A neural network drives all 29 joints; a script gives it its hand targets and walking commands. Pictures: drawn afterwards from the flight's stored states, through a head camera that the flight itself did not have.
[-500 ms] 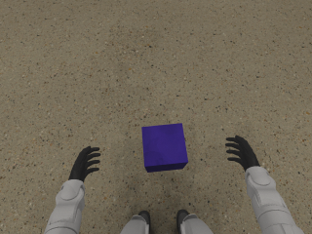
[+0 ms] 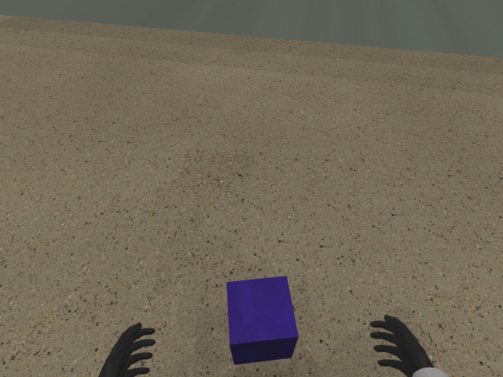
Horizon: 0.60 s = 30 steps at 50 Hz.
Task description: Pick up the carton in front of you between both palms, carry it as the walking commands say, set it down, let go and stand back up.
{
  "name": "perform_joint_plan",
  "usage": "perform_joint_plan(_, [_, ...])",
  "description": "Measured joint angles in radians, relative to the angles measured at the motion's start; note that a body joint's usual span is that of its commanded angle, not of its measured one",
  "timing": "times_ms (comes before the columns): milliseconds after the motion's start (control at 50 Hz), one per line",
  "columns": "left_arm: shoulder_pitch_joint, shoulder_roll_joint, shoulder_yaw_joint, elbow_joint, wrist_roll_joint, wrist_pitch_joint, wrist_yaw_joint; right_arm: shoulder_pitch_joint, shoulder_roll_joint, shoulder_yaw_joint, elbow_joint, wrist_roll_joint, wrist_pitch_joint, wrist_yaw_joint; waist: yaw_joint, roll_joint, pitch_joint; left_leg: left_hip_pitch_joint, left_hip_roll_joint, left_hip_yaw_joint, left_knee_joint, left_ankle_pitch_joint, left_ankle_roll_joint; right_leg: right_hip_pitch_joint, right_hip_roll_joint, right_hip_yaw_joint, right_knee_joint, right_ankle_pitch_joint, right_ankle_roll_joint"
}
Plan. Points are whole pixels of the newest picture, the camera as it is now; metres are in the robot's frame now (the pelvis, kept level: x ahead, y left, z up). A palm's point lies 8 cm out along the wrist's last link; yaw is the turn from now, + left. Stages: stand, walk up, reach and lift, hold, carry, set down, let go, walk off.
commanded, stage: let go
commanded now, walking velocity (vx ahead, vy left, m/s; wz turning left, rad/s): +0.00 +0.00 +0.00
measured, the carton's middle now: (259, 321) +0.43 -0.01 -0.65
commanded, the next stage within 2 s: stand in 0.24 s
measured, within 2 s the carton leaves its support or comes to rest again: neither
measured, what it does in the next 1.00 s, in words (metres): stands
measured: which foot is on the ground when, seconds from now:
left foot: down 0.00-1.00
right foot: down 0.00-1.00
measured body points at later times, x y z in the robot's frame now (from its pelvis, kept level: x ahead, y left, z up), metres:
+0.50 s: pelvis +0.03 +0.00 -0.01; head +0.03 +0.01 +0.44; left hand +0.15 +0.26 -0.12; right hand +0.13 -0.27 -0.10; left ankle -0.02 +0.12 -0.74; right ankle -0.02 -0.11 -0.74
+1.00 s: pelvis +0.05 +0.01 -0.02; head +0.05 +0.01 +0.43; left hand +0.15 +0.26 -0.14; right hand +0.08 -0.26 -0.14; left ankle -0.02 +0.12 -0.74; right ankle -0.02 -0.11 -0.74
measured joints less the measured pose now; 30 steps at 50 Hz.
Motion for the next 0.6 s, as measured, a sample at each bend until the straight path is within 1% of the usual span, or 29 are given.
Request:
perform_joint_plan(180, [-0.001, -0.006, 0.003, -0.014, 0.009, 0.030, 0.001, -0.008, 0.004, 0.001, -0.014, -0.011, 0.031, -0.001, 0.001, 0.005, 0.026, 0.028, 0.001, 0.002, 0.009, -0.008, 0.001, 0.030, 0.000, -0.002, 0.005, -0.006, 0.000])
perform_joint_plan(240, [0.003, -0.004, -0.003, -0.041, 0.016, 0.072, 0.025, 0.002, -0.001, 0.004, 0.004, 0.002, 0.005, -0.019, 0.002, 0.009, 0.019, 0.019, 0.000, -0.001, 0.022, -0.014, 0.002, 0.025, -0.001, -0.007, 0.012, -0.010, 0.001])
perform_joint_plan(320, [0.044, 0.026, -0.015, 0.080, 0.029, -0.070, 0.074, 0.022, -0.022, 0.017, 0.113, -0.047, -0.084, -0.073, 0.003, 0.008, -0.078, -0.066, 0.015, 0.028, 0.053, -0.036, -0.009, -0.066, 0.004, 0.004, 0.043, -0.027, 0.009])
perform_joint_plan(400, [0.082, 0.046, -0.013, 0.191, 0.026, -0.158, 0.080, 0.052, -0.045, 0.005, 0.197, -0.042, -0.150, -0.086, -0.002, 0.002, -0.128, -0.116, 0.024, 0.048, 0.071, -0.056, -0.002, -0.124, 0.012, 0.020, 0.062, -0.037, 0.002])
perform_joint_plan(480, [0.098, 0.055, -0.023, 0.253, 0.019, -0.186, 0.084, 0.078, -0.058, 0.007, 0.243, -0.030, -0.173, -0.091, -0.008, -0.006, -0.163, -0.136, 0.027, 0.062, 0.086, -0.078, -0.001, -0.151, 0.015, 0.032, 0.083, -0.058, 0.003])
perform_joint_plan(600, [0.101, 0.055, -0.039, 0.291, 0.012, -0.182, 0.094, 0.102, -0.057, 0.024, 0.264, -0.020, -0.167, -0.099, -0.015, -0.010, -0.194, -0.148, 0.030, 0.079, 0.116, -0.116, 0.001, -0.171, 0.019, 0.047, 0.121, -0.094, 0.004])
